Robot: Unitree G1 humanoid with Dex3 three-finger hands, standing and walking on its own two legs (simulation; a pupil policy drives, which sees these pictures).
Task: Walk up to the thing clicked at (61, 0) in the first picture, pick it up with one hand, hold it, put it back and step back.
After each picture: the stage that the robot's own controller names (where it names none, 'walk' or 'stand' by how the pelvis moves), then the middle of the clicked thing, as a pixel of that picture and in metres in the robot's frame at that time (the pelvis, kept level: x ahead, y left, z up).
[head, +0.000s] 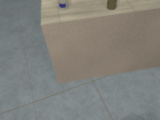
stand; (62, 0) +1.06 +0.18 -0.02
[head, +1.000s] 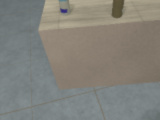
walk; (64, 5) +0.97 +0.18 -0.01
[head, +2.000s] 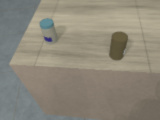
walk; (49, 31) +0.64 +0.25 -0.01
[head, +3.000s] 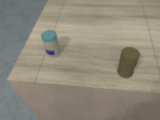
stand; (51, 44) +0.56 +0.18 +0.00
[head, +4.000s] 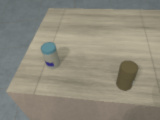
stand; (50, 56) +0.53 +0.19 -0.02
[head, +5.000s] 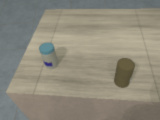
stand; (49, 56) +0.53 +0.20 -0.02
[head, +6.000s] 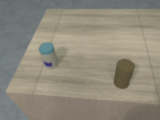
stand; (49, 56) +0.53 +0.20 -0.03
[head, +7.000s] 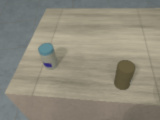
stand; (48, 57) +0.52 +0.20 -0.03
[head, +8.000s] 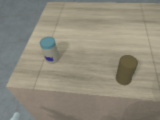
rise first; (50, 50) +0.54 +0.20 -0.02
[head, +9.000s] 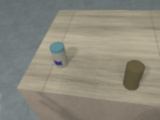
go down; (59, 55) +0.54 +0.18 -0.02
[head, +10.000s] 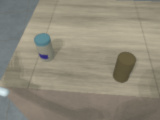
go down; (44, 48) +0.55 +0.18 +0.00
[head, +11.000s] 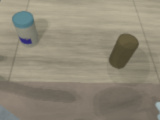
go down; (26, 30) +0.54 +0.17 +0.05
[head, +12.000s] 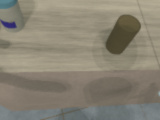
close in; (9, 11) +0.55 +0.18 +0.08
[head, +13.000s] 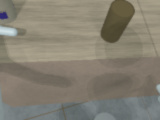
close; out of the picture +0.58 +0.18 +0.10
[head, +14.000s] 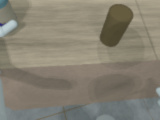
lift; (1, 12) +0.55 +0.17 +0.09
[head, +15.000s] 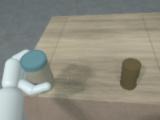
lift; (39, 72) +0.30 +0.15 +0.18
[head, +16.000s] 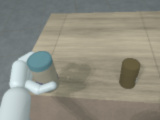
hold; (44, 72) +0.32 +0.15 +0.15
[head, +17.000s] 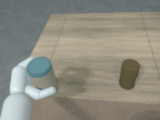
hold; (44, 78) +0.31 +0.15 +0.13
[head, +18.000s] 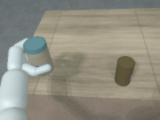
crouch; (39, 57) +0.38 +0.16 +0.15
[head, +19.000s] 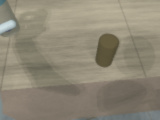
lower; (1, 14) +0.53 +0.18 +0.15
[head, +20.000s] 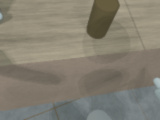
lower; out of the picture +0.57 +0.17 +0.10
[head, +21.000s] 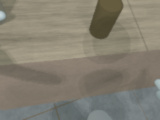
lower; out of the picture +0.57 +0.16 +0.10
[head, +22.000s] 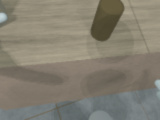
lower; out of the picture +0.56 +0.17 +0.10
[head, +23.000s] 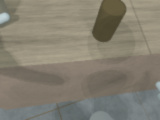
lower; out of the picture +0.56 +0.17 +0.10
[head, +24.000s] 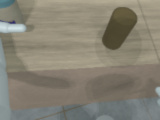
withdraw; (7, 10) +0.55 +0.15 +0.09
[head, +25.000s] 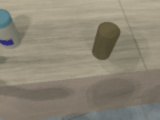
sink last; (5, 30) +0.53 +0.19 +0.06
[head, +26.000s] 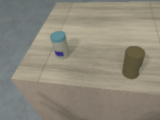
stand; (60, 45) +0.55 +0.16 +0.04
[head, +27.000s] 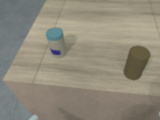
stand; (56, 43) +0.53 +0.15 +0.04
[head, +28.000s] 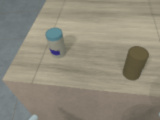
stand; (56, 43) +0.53 +0.15 +0.04
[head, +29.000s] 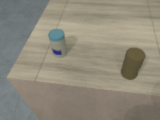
stand; (58, 44) +0.54 +0.15 +0.02
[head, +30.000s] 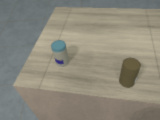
walk; (60, 53) +0.54 +0.16 -0.02
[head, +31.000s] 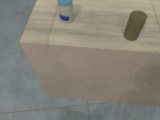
walk; (65, 10) +0.69 +0.12 +0.00
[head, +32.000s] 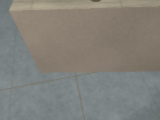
walk; out of the picture +0.98 +0.28 +0.01
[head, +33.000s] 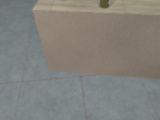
stand; out of the picture +1.15 +0.19 -0.01
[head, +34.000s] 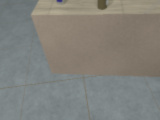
stand; out of the picture +1.13 +0.21 -0.03
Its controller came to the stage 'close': yes
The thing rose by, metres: 0.18
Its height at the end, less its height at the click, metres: +0.00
